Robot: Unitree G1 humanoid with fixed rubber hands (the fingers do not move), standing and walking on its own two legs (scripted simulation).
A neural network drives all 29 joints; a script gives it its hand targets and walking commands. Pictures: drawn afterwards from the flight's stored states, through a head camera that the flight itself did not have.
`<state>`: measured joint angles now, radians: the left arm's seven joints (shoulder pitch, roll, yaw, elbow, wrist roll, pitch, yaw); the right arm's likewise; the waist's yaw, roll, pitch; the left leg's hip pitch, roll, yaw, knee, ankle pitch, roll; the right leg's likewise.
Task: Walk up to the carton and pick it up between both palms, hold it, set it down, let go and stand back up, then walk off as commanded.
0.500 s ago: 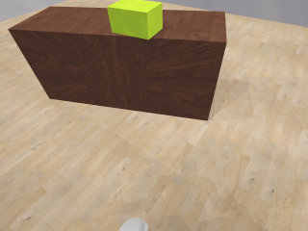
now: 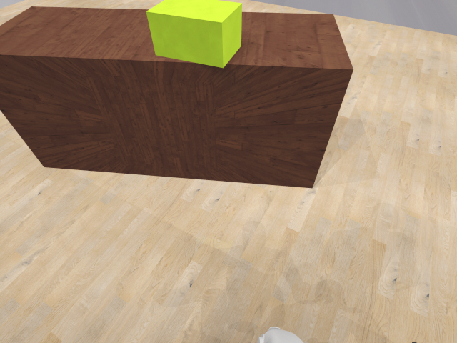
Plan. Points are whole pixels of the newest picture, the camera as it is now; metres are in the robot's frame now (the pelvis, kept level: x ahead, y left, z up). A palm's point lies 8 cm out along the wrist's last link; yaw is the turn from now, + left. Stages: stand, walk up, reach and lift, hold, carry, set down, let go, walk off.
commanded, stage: walk up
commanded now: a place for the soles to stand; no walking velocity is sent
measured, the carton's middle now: (197, 30) +1.15 +0.11 +0.04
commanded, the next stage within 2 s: none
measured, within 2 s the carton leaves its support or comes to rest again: neither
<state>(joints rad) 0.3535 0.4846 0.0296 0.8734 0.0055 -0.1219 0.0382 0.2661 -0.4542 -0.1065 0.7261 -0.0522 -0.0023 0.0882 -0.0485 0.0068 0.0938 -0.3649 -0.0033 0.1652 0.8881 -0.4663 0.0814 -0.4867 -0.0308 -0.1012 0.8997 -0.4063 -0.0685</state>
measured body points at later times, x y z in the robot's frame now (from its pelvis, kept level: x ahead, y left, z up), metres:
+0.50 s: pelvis +0.14 +0.16 -0.02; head +0.14 +0.15 +0.43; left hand +0.20 +0.53 -0.09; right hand +0.28 -0.18 -0.10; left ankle +0.22 +0.26 -0.69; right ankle +0.13 +0.01 -0.65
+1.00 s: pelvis +0.29 +0.27 -0.01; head +0.30 +0.25 +0.44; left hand +0.32 +0.66 -0.07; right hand +0.45 -0.08 -0.08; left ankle +0.41 +0.42 -0.69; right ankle +0.24 +0.09 -0.69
